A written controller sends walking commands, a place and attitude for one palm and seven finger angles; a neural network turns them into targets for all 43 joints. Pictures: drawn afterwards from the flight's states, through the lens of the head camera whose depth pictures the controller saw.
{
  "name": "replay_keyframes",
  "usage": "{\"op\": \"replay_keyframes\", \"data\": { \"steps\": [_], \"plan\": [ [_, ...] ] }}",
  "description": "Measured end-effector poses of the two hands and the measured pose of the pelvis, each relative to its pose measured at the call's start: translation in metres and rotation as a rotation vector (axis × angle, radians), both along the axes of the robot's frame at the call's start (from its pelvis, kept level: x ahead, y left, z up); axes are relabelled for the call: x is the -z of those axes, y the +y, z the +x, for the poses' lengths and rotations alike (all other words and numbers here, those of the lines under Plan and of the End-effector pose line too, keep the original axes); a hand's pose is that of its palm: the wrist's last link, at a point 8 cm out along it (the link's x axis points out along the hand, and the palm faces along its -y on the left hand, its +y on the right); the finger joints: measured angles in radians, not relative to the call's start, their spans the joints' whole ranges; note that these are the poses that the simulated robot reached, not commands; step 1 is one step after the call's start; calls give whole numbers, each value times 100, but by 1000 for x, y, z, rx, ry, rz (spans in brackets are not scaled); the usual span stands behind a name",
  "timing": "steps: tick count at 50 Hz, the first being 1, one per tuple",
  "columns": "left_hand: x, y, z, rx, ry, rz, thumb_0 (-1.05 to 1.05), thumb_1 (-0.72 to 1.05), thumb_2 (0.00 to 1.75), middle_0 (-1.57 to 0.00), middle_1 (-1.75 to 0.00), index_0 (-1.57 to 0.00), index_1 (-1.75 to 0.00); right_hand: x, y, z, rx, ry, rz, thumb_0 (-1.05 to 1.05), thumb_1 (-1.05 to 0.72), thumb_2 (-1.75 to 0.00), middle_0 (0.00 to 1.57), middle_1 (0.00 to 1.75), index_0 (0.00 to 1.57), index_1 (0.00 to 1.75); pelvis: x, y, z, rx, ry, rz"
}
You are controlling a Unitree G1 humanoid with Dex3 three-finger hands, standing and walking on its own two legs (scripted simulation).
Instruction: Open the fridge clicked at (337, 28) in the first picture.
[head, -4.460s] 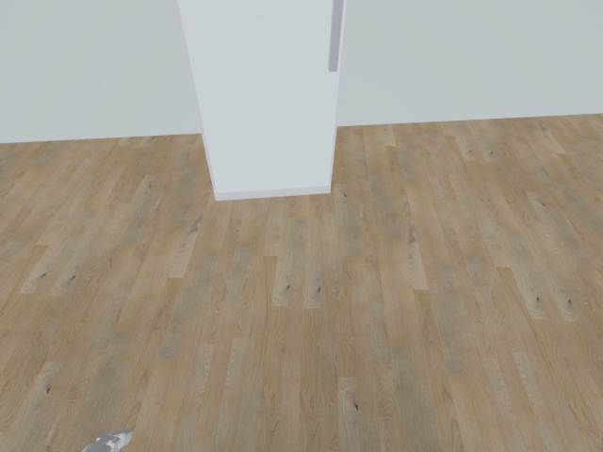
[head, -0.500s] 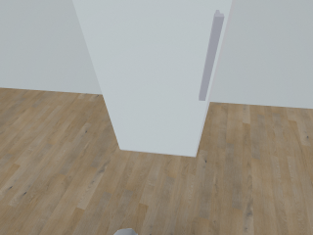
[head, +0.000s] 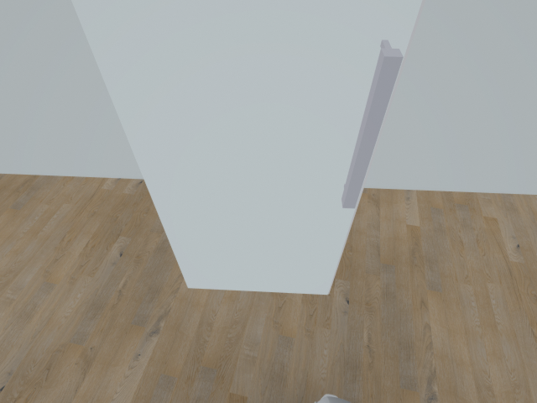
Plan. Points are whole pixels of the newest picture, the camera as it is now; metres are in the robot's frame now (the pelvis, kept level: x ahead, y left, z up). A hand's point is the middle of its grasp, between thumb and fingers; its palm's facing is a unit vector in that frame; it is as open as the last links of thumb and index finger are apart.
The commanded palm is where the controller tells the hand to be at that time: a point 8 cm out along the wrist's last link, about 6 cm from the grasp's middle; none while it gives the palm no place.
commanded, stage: take the last steps up to it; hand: right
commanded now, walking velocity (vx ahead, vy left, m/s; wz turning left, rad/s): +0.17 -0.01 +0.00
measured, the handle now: (363, 137) +0.57 -0.16 +0.08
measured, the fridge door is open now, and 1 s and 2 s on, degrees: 0 0 0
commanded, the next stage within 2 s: come to a stop and stand still in 0.04 s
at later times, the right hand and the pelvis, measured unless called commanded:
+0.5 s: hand out of the picture +0.13 -0.19 -0.17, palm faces +0.01 +0.97 -0.24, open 7.3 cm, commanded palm none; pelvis +0.07 +0.01 +0.00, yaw +2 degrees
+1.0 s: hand out of the picture +0.03 -0.17 -0.15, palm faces +0.09 +0.96 -0.26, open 7.3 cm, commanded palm none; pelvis +0.01 +0.03 +0.01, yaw +1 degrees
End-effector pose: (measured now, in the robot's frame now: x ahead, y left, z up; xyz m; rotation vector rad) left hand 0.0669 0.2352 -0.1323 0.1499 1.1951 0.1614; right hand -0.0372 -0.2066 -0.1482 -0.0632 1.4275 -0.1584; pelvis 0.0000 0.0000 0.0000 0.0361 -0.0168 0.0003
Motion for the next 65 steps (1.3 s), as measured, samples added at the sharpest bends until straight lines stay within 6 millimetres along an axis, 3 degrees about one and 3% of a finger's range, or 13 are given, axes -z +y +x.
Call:
{"op": "replay_keyframes", "data": {
  "steps": [4, 7, 10, 19, 27, 30, 36, 41, 47, 52, 56, 59, 65],
  "plan": [
    [-1, -19, 58, 55, -72, 28, 0, 92, 90, -19, -30, -20, -30, 17, -7, -4, 40, 92, 41, 0, -92, -90, 20, 30, 21, 30, 11, -16, 31, -2, -8, 3],
    [-4, -32, 75, 58, -92, 30, 0, 92, 90, -20, -30, -20, -30, 19, -16, 9, 31, 126, 46, 1, -91, -90, 20, 30, 20, 30, 11, -23, 45, -20, -17, -9],
    [-6, -42, 73, 22, -65, 20, 0, 92, 90, -20, -30, -20, -30, 12, -28, 39, 7, 100, 29, 1, -91, -90, 20, 30, 20, 30, 4, -27, 57, -24, -17, -16],
    [-3, -23, 53, -40, 60, 41, -2, 95, 90, -20, -30, -21, -30, 0, -40, 131, -44, -56, -50, 0, -91, -90, 20, 30, 20, 30, -3, -19, 73, -18, -15, -31],
    [26, 8, 20, -94, 126, -35, 0, 92, 90, -20, -30, -21, -30, -13, -18, 168, -100, -161, -136, 0, -91, -90, 20, 30, 20, 30, 7, 17, 67, -37, -17, -64],
    [34, 20, 9, -116, 145, -68, 0, 92, 90, -20, -30, -21, -30, -20, -2, 166, -126, -172, -153, 0, -91, -90, 20, 30, 20, 30, 8, 29, 61, -36, -22, -59],
    [30, 33, -12, -99, 188, -93, 0, 91, 90, -20, -30, -20, -30, -33, 19, 152, -104, -185, -152, 0, -92, -90, 20, 30, 21, 30, -2, 43, 50, -27, -10, -79],
    [26, 42, -24, -58, 213, -79, 0, 91, 90, -20, -30, -20, -30, -38, 19, 130, -63, -193, -157, 0, -92, -90, 21, 30, 21, 30, -6, 46, 37, -12, 0, -90],
    [17, 45, -21, -10, 184, -41, 0, 91, 90, -20, -30, -20, -30, -35, 6, 81, -17, -131, -150, 0, -92, -90, 21, 30, 21, 30, -8, 37, 21, -5, 4, -95],
    [6, 30, -15, 10, 115, -6, 0, 91, 90, -20, -30, -20, -30, -24, -13, 37, 7, -44, -119, 0, -91, -90, 21, 30, 21, 30, -8, 19, 8, -15, 7, -79],
    [2, 9, -27, -5, 70, 31, 0, 91, 90, -20, -30, -20, -30, -5, -33, 15, 15, 12, -77, 1, -91, -90, 20, 30, 21, 30, 0, -2, 2, -18, 8, -31],
    [-5, -11, -49, -25, 104, 30, 0, 91, 90, -20, -30, -20, -30, -3, -41, 13, 2, 29, -54, 1, -91, -90, 20, 30, 20, 30, -6, -9, 2, -11, 2, -23],
    [-9, -37, -87, -62, 215, 0, 0, 91, 90, -20, -30, -20, -30, -3, -43, 30, -19, 4, -25, 1, -91, -90, 20, 30, 20, 30, -11, -12, 9, -11, 12, -25]
  ]
}}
